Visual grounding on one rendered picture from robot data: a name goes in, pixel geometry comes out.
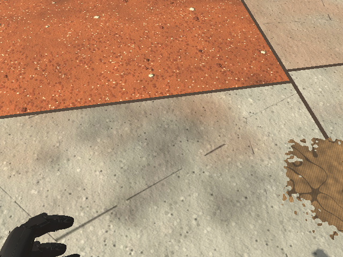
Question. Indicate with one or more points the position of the left robot hand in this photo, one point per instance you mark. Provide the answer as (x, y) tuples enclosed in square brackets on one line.
[(20, 242)]

